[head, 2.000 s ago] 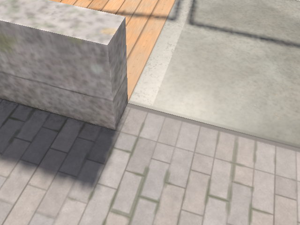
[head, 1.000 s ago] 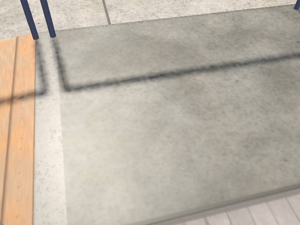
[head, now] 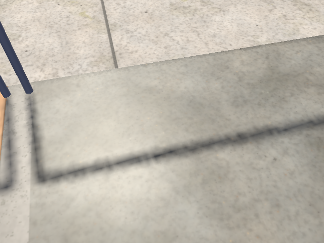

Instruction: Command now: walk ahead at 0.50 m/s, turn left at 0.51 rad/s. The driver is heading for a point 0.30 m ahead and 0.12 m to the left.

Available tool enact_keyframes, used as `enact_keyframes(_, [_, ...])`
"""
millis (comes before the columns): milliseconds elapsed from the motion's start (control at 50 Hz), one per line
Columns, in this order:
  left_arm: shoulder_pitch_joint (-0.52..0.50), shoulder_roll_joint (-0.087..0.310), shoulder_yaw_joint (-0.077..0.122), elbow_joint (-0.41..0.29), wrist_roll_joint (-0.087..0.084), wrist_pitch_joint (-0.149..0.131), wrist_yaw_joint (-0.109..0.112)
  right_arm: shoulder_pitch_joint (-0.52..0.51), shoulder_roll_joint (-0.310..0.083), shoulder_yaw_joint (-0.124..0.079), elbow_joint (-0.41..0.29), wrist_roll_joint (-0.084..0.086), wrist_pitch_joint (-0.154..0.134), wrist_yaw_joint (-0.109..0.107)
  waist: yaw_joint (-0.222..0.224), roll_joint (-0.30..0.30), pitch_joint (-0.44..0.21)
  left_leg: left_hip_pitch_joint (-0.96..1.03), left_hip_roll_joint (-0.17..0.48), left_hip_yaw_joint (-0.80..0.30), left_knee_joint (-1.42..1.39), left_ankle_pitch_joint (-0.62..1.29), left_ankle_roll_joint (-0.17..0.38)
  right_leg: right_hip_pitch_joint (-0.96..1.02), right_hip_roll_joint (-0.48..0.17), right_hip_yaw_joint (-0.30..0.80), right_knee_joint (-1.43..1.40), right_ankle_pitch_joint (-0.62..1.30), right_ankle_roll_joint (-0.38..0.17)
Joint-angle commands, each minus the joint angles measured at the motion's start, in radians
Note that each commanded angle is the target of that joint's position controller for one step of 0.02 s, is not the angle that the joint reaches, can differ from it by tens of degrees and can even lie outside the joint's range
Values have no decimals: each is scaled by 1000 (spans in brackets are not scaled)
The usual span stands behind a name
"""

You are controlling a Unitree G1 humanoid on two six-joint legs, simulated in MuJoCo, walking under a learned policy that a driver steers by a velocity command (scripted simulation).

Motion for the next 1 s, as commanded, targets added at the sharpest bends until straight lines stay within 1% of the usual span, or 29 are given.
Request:
enact_keyframes(20, [-39,128,36,-113,17,-22,1,37,-116,-31,-69,-9,-7,-15,8,22,-88,267,284,-405,-253,249,225,-260,-81,58,-84,38,27])
enact_keyframes(60, [-26,102,28,-108,21,-3,5,32,-132,-35,-65,-4,-8,-25,24,36,-70,173,264,-342,-273,314,225,-232,-84,29,-189,62,63])
enact_keyframes(80, [-53,88,22,-116,22,2,8,34,-148,-40,-62,-2,-7,-31,19,40,-57,132,246,-308,-279,320,216,-221,-77,15,-260,106,80])
enact_keyframes(140, [-168,55,7,-137,21,0,6,60,-168,-47,-46,8,5,-45,-26,69,-50,59,175,-236,-261,232,153,-131,-34,-3,-504,352,97])
enact_keyframes(180, [-229,61,9,-148,9,-7,0,102,-170,-48,-31,10,14,-49,-58,84,-61,67,175,-261,-241,158,127,-80,0,0,-608,453,98])
enact_keyframes(200, [-242,71,13,-151,7,-10,-3,116,-168,-48,-21,11,19,-50,-62,93,-57,94,182,-272,-214,178,116,-76,9,5,-645,467,92])
enact_keyframes(240, [-240,95,24,-150,12,-19,-10,143,-151,-44,-5,10,29,-56,-62,108,-74,176,202,-309,-129,232,87,-63,17,20,-706,465,66])
enact_keyframes(280, [-188,108,37,-135,21,-28,-14,125,-135,-40,-5,3,36,-62,-27,127,-98,227,210,-337,-30,303,51,-3,20,16,-750,463,23])
enact_keyframes(300, [-135,111,42,-121,31,-34,-12,104,-115,-34,-13,0,37,-63,8,124,-120,224,176,-323,44,348,22,82,12,1,-799,530,-3])
enact_keyframes(320, [-64,150,49,-119,48,-39,-7,105,-73,-20,-31,-13,32,-62,36,72,-210,171,123,-286,195,260,-22,258,-95,74,-768,773,-51])
enact_keyframes(340, [11,204,59,-114,68,-30,-1,238,-24,-1,-25,-17,24,-60,14,-149,-343,-60,15,-212,499,-213,-95,569,-332,331,-705,1089,-214])
enact_keyframes(360, [66,185,63,-77,31,-9,-10,331,-65,0,-9,-4,22,-54,9,-298,-449,-185,1,-188,698,-548,-130,651,-448,580,-748,941,-325])
enact_keyframes(380, [34,139,50,-91,9,5,-13,284,-136,-20,8,8,35,-54,29,-164,-365,-231,45,-214,777,-498,-146,554,-402,549,-796,682,-292])
enact_keyframes(400, [-23,103,37,-100,14,16,-11,182,-146,-24,-5,9,53,-60,37,-91,-266,-254,74,-179,785,-436,-155,448,-347,443,-821,544,-244])
enact_keyframes(420, [-88,64,17,-101,21,23,-13,124,-133,-23,-16,1,71,-66,23,-60,-184,-236,104,-160,723,-400,-161,320,-297,356,-853,503,-220])
enact_keyframes(440, [-142,44,6,-99,26,27,-14,105,-114,-22,-24,-6,86,-69,-7,-78,-139,-174,142,-153,626,-370,-163,208,-260,293,-882,479,-199])
enact_keyframes(460, [-169,57,10,-90,31,32,-15,119,-82,-14,-20,-9,94,-71,-28,-115,-113,-88,145,-112,522,-339,-166,118,-210,220,-909,492,-182])
enact_keyframes(500, [-184,72,17,-76,33,37,-11,143,-40,-2,-3,-16,91,-73,-35,-151,-131,33,135,-62,358,-297,-173,73,-170,134,-907,616,-192])
enact_keyframes(540, [-159,84,21,-54,24,42,-7,132,-34,3,5,-18,86,-71,-21,-143,-182,101,136,-55,234,-197,-169,114,-189,129,-891,652,-211])
enact_keyframes(580, [-165,85,19,-42,13,52,-4,126,-40,1,16,-17,90,-67,-27,-123,-190,181,131,-42,103,-73,-154,104,-191,127,-884,502,-204])
enact_keyframes(600, [-175,79,14,-38,8,57,-5,122,-36,1,20,-22,93,-65,-37,-115,-173,234,122,-30,21,-4,-139,71,-174,121,-885,363,-183])
enact_keyframes(620, [-156,57,5,-25,7,58,-8,94,-43,1,11,-34,95,-64,-34,-99,-146,269,130,-46,-41,36,-121,35,-147,118,-891,206,-140])
enact_keyframes(640, [-133,35,-4,-12,17,56,-11,66,-69,0,-9,-47,95,-66,-22,-60,-121,293,188,-116,-69,79,-94,-7,-117,110,-880,63,-84])
enact_keyframes(660, [-91,43,-1,-6,27,56,-15,30,-133,-13,-21,-42,97,-71,30,36,-75,232,227,-154,-64,15,-59,-19,-48,56,-862,-37,-39])
enact_keyframes(680, [-101,41,-1,-1,28,60,-11,24,-114,-15,-3,-36,94,-67,26,99,-49,113,199,-139,-80,-181,-44,53,-14,4,-838,1,-11])
enact_keyframes(700, [-123,51,1,1,25,63,-6,14,-72,-5,-5,-38,86,-64,13,91,-22,68,179,-129,-97,-227,-53,83,-13,2,-813,44,-4])
enact_keyframes(720, [-123,45,1,8,21,66,-2,9,-53,1,0,-42,78,-63,16,94,-19,58,176,-125,-98,-188,-67,99,-17,1,-798,86,-10])
enact_keyframes(800, [-99,41,2,40,20,67,5,32,-50,2,14,-28,51,-64,12,64,-63,122,167,-109,-44,26,-87,130,-22,-1,-765,248,-23])
enact_keyframes(1000, [-115,49,9,123,8,86,16,36,-43,1,53,-23,54,-69,12,12,-74,154,150,-90,-28,138,-87,186,-30,3,-744,363,-15])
